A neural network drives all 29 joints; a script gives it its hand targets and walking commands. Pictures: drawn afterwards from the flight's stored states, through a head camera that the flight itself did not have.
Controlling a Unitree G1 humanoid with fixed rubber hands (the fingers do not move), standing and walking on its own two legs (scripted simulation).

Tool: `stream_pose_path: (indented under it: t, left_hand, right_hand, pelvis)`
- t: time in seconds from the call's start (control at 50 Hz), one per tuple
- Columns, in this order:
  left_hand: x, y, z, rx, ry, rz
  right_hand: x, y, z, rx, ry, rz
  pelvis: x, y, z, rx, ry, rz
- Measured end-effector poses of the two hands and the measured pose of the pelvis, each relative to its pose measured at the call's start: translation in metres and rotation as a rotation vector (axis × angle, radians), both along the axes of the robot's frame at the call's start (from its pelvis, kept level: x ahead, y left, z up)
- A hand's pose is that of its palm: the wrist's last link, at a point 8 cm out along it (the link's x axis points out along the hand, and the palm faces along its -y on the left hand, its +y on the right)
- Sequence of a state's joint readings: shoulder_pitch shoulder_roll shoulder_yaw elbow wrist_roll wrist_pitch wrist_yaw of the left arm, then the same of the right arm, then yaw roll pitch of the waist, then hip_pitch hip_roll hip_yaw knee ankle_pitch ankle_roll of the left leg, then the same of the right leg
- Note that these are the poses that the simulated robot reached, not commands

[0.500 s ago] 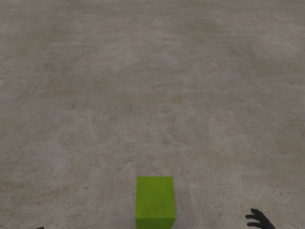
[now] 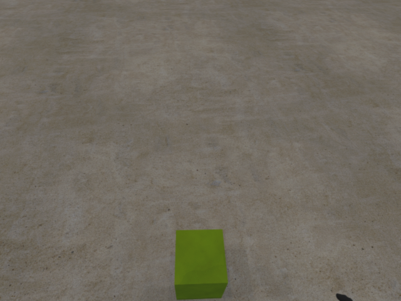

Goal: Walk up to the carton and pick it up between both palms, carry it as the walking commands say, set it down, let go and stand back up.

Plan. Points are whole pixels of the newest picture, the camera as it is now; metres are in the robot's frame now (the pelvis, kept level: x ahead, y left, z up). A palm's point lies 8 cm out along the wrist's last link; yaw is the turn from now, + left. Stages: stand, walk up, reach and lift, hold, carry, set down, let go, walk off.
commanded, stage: walk up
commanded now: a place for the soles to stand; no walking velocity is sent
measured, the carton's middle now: (199, 265) +0.41 -0.02 -0.66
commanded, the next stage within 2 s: reach and lift in 0.44 s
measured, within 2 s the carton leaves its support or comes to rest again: neither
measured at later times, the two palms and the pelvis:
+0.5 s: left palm out of the picture +0.12 +0.30 -0.10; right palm out of the picture +0.13 -0.33 -0.09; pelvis +0.00 -0.01 -0.01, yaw -1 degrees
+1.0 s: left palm (84, 277) +0.23 +0.26 -0.14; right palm (312, 272) +0.23 -0.27 -0.14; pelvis -0.02 +0.01 -0.05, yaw -3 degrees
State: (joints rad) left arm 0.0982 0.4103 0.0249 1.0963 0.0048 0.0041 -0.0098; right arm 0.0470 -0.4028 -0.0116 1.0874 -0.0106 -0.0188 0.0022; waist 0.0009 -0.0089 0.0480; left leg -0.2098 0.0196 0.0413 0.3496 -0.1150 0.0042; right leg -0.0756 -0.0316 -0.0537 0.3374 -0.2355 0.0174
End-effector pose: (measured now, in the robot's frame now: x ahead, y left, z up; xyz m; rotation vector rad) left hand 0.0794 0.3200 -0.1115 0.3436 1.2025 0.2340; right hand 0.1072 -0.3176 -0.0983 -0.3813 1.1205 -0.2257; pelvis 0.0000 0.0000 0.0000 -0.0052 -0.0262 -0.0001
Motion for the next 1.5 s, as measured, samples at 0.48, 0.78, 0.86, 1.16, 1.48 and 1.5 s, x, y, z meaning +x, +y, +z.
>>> stream_pose_path:
  t: [0.48, 0.78, 0.86, 1.16, 1.48, 1.5]
  left_hand:
    - [0.036, -0.017, 0.010, -0.009, -0.109, -0.014]
    - [0.109, -0.030, -0.003, -0.060, -0.183, -0.028]
    - [0.122, -0.039, -0.013, -0.075, -0.215, -0.026]
    - [0.178, -0.067, -0.042, -0.137, -0.341, 0.002]
    - [0.268, -0.099, -0.082, -0.213, -0.466, -0.001]
    - [0.274, -0.101, -0.085, -0.216, -0.475, -0.001]
  right_hand:
    - [0.015, -0.011, 0.002, 0.011, -0.042, 0.017]
    - [0.078, 0.015, 0.000, 0.046, -0.102, 0.030]
    - [0.097, 0.028, -0.019, 0.093, -0.140, 0.029]
    - [0.167, 0.053, -0.051, 0.164, -0.268, 0.050]
    - [0.255, 0.086, -0.085, 0.234, -0.377, 0.048]
    - [0.260, 0.089, -0.088, 0.241, -0.387, 0.046]
  pelvis:
    - [0.002, -0.013, -0.004, 0.002, 0.001, -0.008]
    - [0.005, 0.007, -0.025, 0.021, 0.098, -0.057]
    - [0.001, 0.010, -0.035, 0.022, 0.165, -0.058]
    - [-0.051, -0.005, -0.072, 0.025, 0.326, -0.049]
    - [-0.074, -0.006, -0.103, -0.002, 0.530, -0.042]
    - [-0.073, -0.005, -0.105, -0.002, 0.548, -0.042]
